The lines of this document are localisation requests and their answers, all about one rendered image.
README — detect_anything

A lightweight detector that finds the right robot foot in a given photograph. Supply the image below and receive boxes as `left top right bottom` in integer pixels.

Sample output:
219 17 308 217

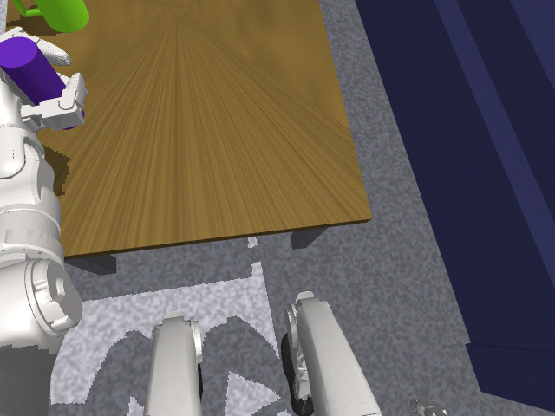
281 333 314 416

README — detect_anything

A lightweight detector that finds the left robot hand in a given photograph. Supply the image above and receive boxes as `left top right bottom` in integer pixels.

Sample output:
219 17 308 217
0 27 88 137

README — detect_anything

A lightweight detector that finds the right robot hand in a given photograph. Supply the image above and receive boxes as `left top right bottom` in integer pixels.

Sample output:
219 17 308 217
409 399 447 416

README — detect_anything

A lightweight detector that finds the left robot arm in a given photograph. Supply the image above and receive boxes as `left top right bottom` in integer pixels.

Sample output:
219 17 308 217
0 127 82 416

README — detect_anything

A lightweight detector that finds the coffee table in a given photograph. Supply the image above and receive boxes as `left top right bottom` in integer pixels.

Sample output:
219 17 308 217
5 0 372 276

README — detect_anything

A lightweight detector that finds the sofa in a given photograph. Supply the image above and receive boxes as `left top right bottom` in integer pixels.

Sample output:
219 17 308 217
355 0 555 413

